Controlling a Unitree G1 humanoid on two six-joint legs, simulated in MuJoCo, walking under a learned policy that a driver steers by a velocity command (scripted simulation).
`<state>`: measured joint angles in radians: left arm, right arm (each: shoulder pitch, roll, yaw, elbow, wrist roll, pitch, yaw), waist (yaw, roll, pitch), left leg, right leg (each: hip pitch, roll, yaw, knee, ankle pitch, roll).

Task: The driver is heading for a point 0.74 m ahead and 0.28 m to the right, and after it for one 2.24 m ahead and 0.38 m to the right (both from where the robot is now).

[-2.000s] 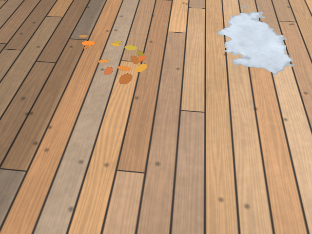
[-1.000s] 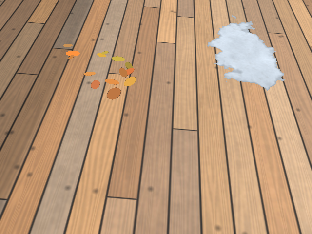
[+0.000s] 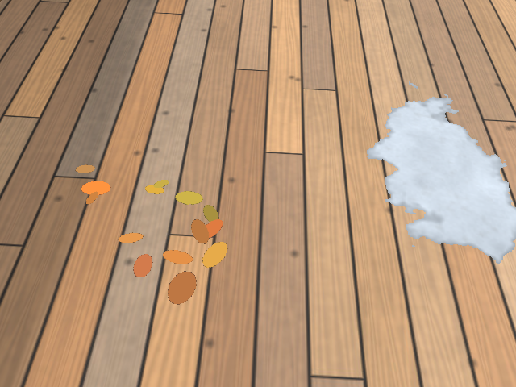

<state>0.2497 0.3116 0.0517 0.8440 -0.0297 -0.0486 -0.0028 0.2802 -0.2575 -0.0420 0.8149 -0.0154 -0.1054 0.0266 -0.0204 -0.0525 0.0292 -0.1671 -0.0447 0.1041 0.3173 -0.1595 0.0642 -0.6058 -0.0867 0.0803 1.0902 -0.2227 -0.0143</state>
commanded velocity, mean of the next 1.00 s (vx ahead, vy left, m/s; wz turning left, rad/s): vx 0.19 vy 0.00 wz -0.53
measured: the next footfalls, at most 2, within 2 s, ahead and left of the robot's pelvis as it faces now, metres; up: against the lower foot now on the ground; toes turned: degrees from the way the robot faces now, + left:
right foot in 0.30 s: +0.33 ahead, -0.14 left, +0.00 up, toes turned -11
left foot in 0.80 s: +0.41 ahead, +0.06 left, +0.00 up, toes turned -33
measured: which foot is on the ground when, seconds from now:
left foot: down 0.00-0.32, up 0.34-0.78, down 0.80-1.00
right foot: up 0.00-0.28, down 0.30-0.80, up 0.82-1.00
